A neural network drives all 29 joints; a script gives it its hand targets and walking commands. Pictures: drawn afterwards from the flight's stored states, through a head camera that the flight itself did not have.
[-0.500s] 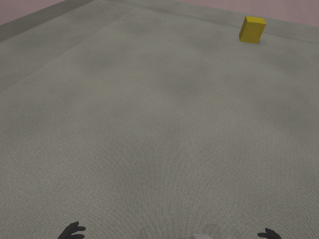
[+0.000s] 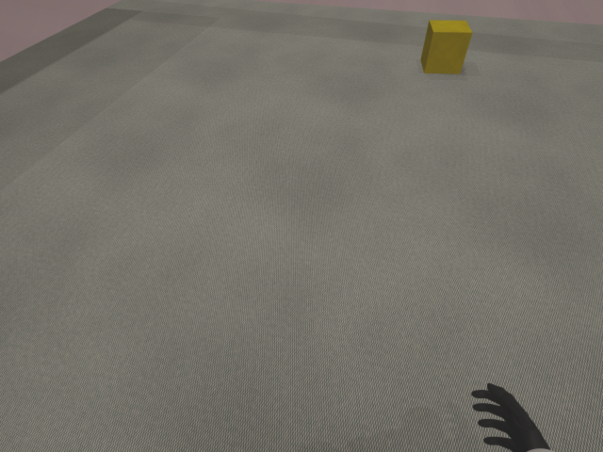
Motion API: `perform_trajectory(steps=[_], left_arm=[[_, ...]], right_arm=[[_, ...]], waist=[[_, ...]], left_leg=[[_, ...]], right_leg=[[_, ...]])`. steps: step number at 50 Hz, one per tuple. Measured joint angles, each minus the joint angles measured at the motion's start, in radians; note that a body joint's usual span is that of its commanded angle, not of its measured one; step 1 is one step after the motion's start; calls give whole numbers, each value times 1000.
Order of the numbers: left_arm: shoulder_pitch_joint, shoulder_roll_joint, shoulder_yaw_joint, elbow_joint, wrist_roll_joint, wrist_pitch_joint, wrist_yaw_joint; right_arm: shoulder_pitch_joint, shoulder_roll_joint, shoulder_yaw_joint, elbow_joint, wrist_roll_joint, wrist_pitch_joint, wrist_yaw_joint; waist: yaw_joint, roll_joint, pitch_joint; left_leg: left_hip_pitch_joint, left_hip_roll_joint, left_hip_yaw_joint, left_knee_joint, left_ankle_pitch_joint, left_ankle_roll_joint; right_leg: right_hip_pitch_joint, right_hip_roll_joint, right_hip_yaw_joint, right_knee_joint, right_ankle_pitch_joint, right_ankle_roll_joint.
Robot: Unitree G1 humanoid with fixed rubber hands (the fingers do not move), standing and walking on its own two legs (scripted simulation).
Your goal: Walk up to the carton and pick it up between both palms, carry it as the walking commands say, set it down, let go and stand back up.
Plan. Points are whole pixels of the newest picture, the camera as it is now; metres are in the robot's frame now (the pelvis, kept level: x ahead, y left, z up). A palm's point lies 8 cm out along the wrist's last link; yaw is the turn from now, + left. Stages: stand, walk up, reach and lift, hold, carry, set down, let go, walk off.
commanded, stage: walk up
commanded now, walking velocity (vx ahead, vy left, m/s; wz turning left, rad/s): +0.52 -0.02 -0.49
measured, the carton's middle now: (444, 47) +2.76 -0.86 -0.60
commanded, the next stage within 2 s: none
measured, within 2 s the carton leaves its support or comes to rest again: neither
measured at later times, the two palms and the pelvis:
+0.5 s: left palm (225, 259) +0.47 +0.20 -0.09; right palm (534, 391) +0.24 -0.29 -0.07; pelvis +0.29 -0.02 +0.02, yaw -12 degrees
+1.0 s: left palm (266, 198) +0.66 +0.14 -0.11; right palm (516, 206) +0.60 -0.39 -0.06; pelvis +0.55 -0.09 +0.01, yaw -16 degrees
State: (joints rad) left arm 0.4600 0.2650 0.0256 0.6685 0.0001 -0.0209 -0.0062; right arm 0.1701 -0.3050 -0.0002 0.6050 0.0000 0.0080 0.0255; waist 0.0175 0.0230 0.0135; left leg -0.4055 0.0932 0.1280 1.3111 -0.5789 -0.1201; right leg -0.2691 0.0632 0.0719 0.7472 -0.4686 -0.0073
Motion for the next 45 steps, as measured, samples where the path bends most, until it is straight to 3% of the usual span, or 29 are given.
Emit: perform_trajectory(steps=[4, 6, 7, 8, 10, 13, 17, 22, 25, 28, 30, 31, 34, 36, 39, 45], left_arm=[[29, 23, 0, 0, 0, 0, 6], [26, 41, 0, 0, 0, -2, 6], [17, 50, 0, 0, 0, -3, 6], [2, 57, 1, 1, 0, -3, 6], [-43, 55, 2, 0, 0, -4, 6], [-137, 51, 2, -1, 0, -5, -4], [-235, 48, 2, 0, 0, -1, -19], [-263, 22, 1, 0, 0, 25, -43], [-266, 1, 1, -1, 0, 35, -58], [-264, -11, 1, -1, 0, 34, -62], [-237, -4, 2, -1, 0, 22, -62], [-212, 1, 2, 6, 0, 13, -58], [-135, -22, 1, 51, 0, 4, -39], [-86, -24, 1, 55, 0, 3, -29], [-46, -19, 1, 54, 0, -1, -18], [-39, -8, 1, 54, 0, -10, -16]], right_arm=[[-81, -1, 0, -1, 0, -10, 2], [-80, -1, 0, -1, 0, -22, 2], [-63, -1, 0, 0, 0, -29, 2], [-38, 0, 0, 1, 0, -34, 2], [37, -1, 0, 5, 0, -38, 0], [179, 1, 0, 39, 0, -38, 0], [318, 4, 0, 69, 0, -40, -4], [365, 4, 0, 68, 0, -40, -12], [365, 4, 0, 68, 0, -41, -17], [351, 5, 0, 68, 0, -35, -18], [328, 4, 0, 68, 0, -28, -18], [306, 1, -1, 69, 0, -24, -18], [186, -3, -3, 68, 0, -18, -16], [116, 4, -3, 67, 0, -24, -12], [35, 4, -3, 66, 0, -26, -8], [-20, 3, -3, 67, 0, -26, 2]], waist=[[-2, -37, 32], [-2, -56, 30], [-2, -60, 22], [-4, -64, 16], [-4, -56, -1], [-4, -30, -13], [-4, -31, -12], [-4, -33, -10], [-4, -34, -10], [-3, -36, -11], [-1, -47, -9], [0, -50, -5], [0, -10, -2], [-1, -8, -1], [-3, -7, 10], [-4, -8, 12]], left_leg=[[-68, -1, -3, -355, 16, 0], [-60, -3, -3, -531, 104, 0], [-44, -5, 2, -581, 230, 13], [-30, -6, 18, -586, 288, 54], [15, 0, 52, -595, 244, 129], [103, 16, 64, -660, 191, 154], [199, 21, 66, -739, 170, 142], [324, 24, 68, -801, 115, 119], [406, 25, 68, -853, 91, 99], [457, 29, 69, -860, 59, 82], [460, 34, 71, -745, 39, 82], [435, 40, 66, -607, 47, 82], [256, 32, 4, -141, 76, 82], [135, 10, -11, -24, 77, 82], [11, 8, -13, -121, 76, 82], [-42, 4, -14, -533, 129, 82]], right_leg=[[108, 26, 89, -120, 10, -6], [135, 26, 134, -130, -13, -6], [138, 26, 144, -113, -29, -6], [114, 26, 144, -41, -31, -6], [20, 27, 121, 197, -24, -6], [-113, 18, 73, 436, 24, -6], [-260, -33, 64, 472, 92, -6], [-384, -64, 49, 457, 154, -6], [-407, -72, 13, 353, 188, -6], [-376, -70, -35, 129, 197, -6], [-294, -55, -55, -20, 217, -6], [-255, -48, -52, -46, 264, -7], [-193, -12, -48, -2, 196, -7], [-126, -10, -45, -36, 166, -9], [-26, -5, -45, -108, 156, -10], [83, 9, -33, -159, 96, -12]])
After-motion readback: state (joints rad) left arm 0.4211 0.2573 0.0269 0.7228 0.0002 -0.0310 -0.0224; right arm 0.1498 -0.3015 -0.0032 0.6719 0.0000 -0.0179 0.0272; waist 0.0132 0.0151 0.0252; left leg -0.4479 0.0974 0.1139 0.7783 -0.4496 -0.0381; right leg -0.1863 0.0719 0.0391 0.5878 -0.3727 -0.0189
